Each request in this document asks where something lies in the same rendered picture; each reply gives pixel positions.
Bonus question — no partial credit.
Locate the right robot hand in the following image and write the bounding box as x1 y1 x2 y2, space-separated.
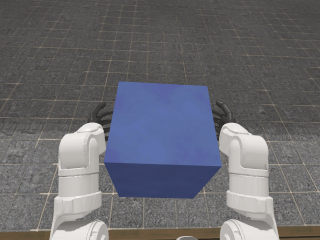
211 100 236 141

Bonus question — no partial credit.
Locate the robot right forearm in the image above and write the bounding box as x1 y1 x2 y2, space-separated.
219 122 280 240

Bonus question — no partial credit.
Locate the right robot upper arm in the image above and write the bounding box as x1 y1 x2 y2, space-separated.
220 219 278 240

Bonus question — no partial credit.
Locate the left robot hand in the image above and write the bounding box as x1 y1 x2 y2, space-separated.
87 101 114 141

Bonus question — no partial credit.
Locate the left robot upper arm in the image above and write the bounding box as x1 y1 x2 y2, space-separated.
51 219 109 240

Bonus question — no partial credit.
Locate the carton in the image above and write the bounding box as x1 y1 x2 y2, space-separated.
104 81 222 199

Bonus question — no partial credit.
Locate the robot left forearm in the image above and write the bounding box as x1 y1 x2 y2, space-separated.
49 122 106 240

